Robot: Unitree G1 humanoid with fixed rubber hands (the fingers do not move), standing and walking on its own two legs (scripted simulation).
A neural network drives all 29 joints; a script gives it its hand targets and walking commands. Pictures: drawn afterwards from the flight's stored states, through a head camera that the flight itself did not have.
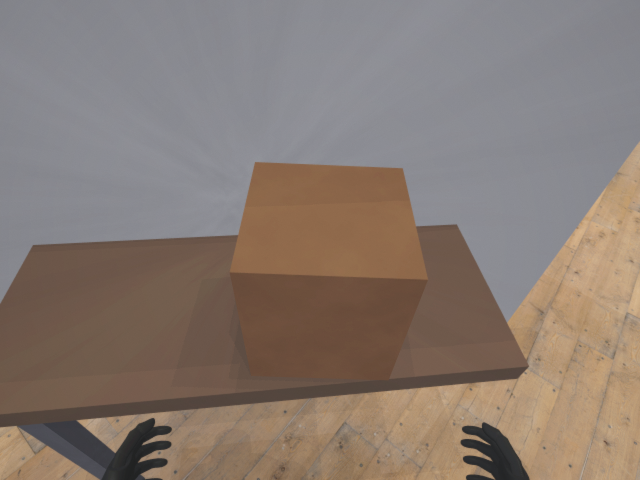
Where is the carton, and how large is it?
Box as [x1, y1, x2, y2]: [230, 162, 427, 379]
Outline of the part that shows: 255,162 230,268 230,276 251,375 388,379 427,280 402,168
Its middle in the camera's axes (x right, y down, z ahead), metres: +0.01 +0.05 +0.56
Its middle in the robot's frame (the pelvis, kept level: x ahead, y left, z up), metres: +0.40 +0.01 +0.03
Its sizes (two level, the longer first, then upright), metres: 0.210 0.200 0.250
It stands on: a table, 0.69 m high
